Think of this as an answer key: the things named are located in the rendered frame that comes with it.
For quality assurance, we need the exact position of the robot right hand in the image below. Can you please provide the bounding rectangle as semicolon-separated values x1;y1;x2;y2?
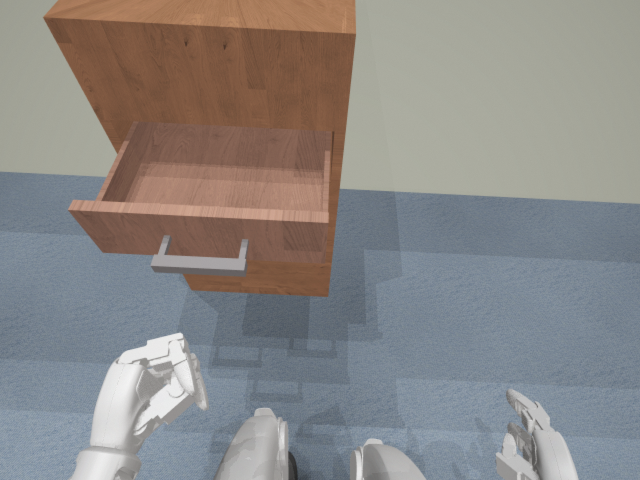
496;389;579;480

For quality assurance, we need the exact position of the handle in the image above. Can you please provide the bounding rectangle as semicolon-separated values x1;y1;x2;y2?
150;235;249;277

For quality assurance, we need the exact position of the left robot forearm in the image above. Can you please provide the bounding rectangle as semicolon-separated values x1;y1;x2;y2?
68;447;142;480

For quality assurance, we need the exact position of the drawer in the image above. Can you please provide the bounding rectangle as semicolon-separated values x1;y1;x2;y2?
68;121;331;264

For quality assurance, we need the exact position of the cabinet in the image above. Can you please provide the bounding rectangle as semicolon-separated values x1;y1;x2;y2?
43;0;356;297

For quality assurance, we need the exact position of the right robot thigh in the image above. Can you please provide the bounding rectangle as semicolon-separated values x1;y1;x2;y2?
350;444;426;480

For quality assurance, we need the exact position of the robot left hand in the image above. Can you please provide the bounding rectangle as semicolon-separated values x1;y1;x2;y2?
90;333;209;454

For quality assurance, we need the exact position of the left robot shin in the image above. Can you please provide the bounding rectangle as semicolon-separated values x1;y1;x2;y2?
254;408;289;480

